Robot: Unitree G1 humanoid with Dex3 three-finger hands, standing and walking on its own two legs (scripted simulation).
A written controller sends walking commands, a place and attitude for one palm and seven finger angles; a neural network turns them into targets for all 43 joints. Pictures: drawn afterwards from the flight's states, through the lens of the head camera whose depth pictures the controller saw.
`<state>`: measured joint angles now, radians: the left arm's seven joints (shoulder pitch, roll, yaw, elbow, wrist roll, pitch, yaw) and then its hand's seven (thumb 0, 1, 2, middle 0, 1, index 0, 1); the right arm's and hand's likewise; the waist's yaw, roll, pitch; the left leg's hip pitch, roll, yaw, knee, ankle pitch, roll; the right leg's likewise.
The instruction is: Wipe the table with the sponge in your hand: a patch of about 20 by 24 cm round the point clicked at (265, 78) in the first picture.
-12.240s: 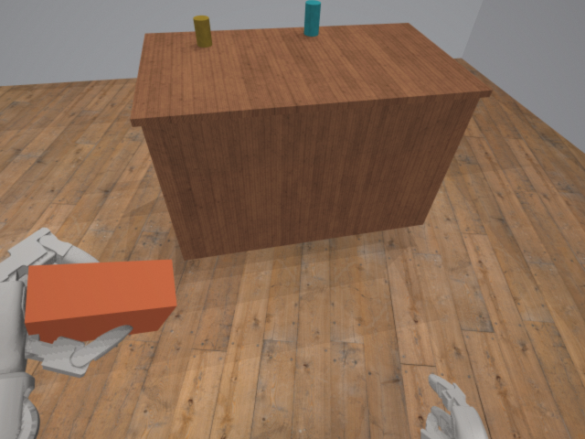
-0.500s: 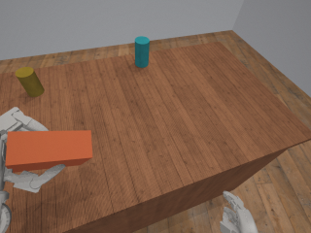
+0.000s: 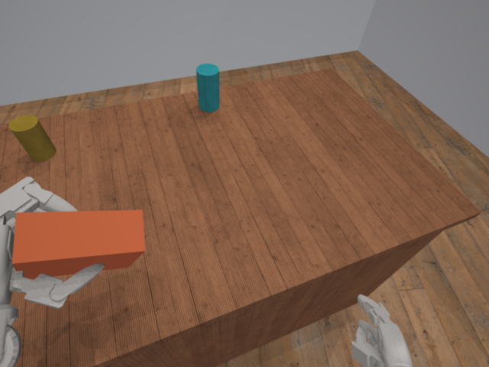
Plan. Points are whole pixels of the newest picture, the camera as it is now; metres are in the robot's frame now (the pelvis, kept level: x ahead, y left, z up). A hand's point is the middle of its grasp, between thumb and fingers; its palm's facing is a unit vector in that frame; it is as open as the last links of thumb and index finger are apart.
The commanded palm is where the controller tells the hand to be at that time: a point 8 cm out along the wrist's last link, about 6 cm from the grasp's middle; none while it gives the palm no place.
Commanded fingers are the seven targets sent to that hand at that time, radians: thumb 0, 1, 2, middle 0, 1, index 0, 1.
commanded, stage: shuffle to correct the standing spot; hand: left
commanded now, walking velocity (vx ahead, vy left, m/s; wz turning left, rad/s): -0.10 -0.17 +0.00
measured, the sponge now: (100, 243) +0.23 +0.21 +0.13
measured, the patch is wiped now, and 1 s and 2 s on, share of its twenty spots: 0.00 0.00 0.00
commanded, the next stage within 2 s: come to a stop and stand still in 1.24 s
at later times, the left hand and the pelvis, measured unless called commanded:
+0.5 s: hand (95, 268) +0.19 +0.19 +0.15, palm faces +0.31 -0.85 -0.43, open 9.6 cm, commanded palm +0.14 +0.23 +0.17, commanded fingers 0.00 0.10 1.30 -1.20 -1.60 -1.20 -1.60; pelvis -0.02 -0.04 -0.01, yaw -1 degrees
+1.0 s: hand (107, 266) +0.19 +0.17 +0.17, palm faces +0.27 -0.81 -0.52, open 9.6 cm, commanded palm +0.13 +0.22 +0.17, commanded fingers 0.00 0.10 1.30 -1.20 -1.60 -1.20 -1.60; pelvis -0.03 -0.06 -0.01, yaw +0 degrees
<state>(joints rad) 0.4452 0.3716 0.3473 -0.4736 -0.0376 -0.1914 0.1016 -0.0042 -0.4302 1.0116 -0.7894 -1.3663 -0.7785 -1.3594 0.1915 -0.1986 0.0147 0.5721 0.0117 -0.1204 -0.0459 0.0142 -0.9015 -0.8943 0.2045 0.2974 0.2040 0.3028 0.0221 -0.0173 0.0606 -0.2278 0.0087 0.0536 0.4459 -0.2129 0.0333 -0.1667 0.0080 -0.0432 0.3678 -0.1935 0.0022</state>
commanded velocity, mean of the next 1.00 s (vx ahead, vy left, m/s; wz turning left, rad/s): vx -0.25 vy -0.17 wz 0.00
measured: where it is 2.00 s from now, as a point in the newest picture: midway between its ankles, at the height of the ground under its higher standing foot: outside the picture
